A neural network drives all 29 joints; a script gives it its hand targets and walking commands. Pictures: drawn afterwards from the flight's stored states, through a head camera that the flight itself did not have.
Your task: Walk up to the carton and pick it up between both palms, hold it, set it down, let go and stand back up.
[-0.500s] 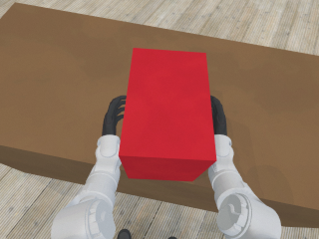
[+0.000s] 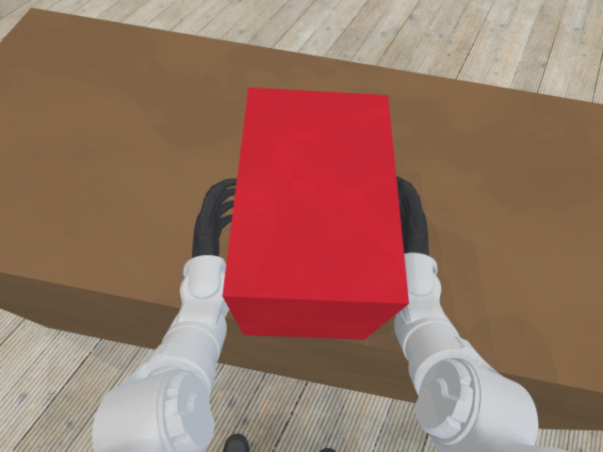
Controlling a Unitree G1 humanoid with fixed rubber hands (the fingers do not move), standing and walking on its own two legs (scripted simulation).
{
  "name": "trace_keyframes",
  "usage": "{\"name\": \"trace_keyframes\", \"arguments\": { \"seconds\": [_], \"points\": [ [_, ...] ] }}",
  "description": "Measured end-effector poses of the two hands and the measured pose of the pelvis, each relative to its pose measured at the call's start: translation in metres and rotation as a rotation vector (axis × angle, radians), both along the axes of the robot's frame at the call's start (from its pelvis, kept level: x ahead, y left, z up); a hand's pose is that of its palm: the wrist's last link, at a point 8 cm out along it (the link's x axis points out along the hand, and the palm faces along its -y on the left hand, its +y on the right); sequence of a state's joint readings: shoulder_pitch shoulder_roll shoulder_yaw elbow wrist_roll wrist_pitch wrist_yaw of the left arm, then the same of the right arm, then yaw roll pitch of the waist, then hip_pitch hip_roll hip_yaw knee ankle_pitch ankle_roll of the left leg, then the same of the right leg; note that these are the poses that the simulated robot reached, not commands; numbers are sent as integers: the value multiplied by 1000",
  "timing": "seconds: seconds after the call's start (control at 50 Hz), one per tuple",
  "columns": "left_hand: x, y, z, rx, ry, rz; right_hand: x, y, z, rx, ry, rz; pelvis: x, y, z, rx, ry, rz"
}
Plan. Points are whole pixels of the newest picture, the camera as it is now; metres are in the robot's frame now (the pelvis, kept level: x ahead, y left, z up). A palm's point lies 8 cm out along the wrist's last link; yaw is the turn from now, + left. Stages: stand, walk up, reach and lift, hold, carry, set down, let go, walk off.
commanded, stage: reach and lift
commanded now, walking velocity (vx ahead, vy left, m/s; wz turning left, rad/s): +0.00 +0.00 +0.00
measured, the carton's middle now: (310, 223) +0.44 -0.01 -0.01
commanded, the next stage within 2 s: none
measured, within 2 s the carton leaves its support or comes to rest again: leaves its support in 0.74 s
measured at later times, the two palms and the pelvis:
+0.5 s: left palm (206, 249) +0.39 +0.13 -0.02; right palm (408, 242) +0.41 -0.14 +0.00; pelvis -0.01 +0.00 -0.01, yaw +0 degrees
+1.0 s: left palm (182, 263) +0.35 +0.15 +0.03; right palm (412, 243) +0.38 -0.12 +0.05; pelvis -0.02 +0.01 -0.01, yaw +2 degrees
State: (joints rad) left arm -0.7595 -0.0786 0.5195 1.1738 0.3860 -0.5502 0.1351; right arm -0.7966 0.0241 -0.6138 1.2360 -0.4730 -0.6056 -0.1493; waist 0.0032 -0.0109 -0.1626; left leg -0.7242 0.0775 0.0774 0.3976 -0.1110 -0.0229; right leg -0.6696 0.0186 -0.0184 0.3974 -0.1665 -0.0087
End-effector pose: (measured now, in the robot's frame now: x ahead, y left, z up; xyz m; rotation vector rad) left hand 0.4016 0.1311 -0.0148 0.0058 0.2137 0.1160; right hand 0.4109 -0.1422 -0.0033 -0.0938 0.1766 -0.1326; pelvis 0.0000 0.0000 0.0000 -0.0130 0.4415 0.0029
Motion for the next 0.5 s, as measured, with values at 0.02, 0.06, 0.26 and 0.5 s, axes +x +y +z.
{"name": "trace_keyframes", "arguments": {
  "seconds": [0.02, 0.06, 0.26, 0.5],
  "points": [
    [-1, 0, 0, -3, -4, 3, 0, 0, 1, -1, -4, 3, -1, 0, 0, 0, 2, 0],
    [-3, 1, 0, -10, -9, 10, -1, 1, 1, -1, -10, 9, -2, 0, -1, -1, 5, 0],
    [-7, 3, -1, -26, -9, 21, -3, 3, 2, -1, -10, 19, -10, -1, -3, -4, 16, 0],
    [-9, 3, -4, -41, 23, 22, -5, 3, -1, 2, 23, 21, -7, 2, -7, -7, 24, 1]
  ]
}}
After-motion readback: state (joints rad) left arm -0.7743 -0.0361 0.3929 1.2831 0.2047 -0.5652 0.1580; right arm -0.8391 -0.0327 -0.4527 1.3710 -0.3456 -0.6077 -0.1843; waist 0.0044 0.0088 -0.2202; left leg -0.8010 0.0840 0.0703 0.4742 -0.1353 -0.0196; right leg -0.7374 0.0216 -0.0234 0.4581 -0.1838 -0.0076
